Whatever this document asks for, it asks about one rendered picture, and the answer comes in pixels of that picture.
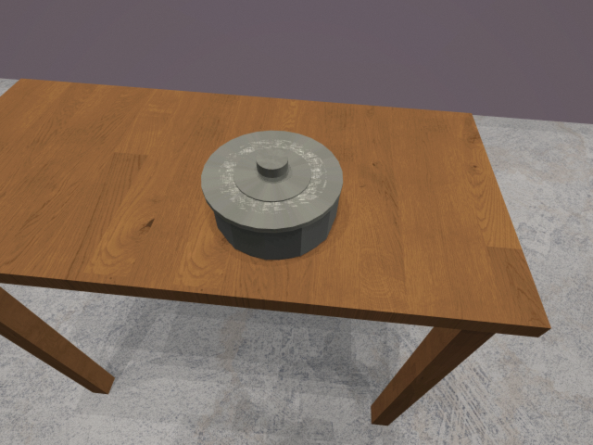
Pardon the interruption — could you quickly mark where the knob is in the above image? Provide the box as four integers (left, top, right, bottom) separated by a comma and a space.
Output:
256, 148, 288, 178

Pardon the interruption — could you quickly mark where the lid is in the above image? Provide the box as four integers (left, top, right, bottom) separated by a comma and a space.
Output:
201, 131, 343, 233

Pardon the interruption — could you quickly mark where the table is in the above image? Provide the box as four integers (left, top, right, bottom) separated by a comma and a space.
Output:
0, 79, 551, 426

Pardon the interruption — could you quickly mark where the pot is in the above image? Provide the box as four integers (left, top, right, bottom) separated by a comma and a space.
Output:
214, 199, 339, 260

